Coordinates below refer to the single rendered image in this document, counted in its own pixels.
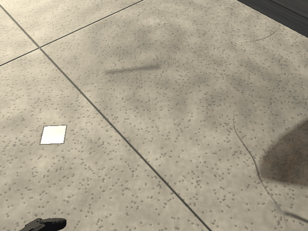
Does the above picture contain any robot left hand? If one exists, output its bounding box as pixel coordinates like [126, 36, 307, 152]
[19, 218, 66, 231]

